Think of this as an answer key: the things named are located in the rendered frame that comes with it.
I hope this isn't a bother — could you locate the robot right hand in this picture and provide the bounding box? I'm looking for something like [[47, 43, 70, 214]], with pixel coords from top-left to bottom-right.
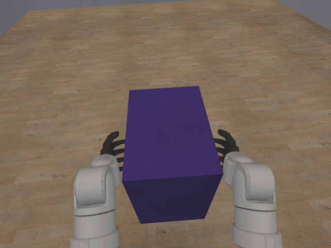
[[214, 129, 239, 171]]

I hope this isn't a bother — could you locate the carton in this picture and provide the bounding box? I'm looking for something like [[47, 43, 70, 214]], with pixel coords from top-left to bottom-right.
[[122, 86, 223, 224]]

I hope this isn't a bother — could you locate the robot left forearm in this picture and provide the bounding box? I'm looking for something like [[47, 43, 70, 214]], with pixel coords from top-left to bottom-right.
[[70, 154, 121, 248]]

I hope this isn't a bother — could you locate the robot left hand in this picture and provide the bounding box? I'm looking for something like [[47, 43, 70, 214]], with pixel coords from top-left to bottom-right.
[[100, 131, 125, 172]]

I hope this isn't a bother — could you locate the robot right forearm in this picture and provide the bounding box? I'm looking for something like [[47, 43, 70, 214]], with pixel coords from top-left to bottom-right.
[[223, 151, 282, 248]]

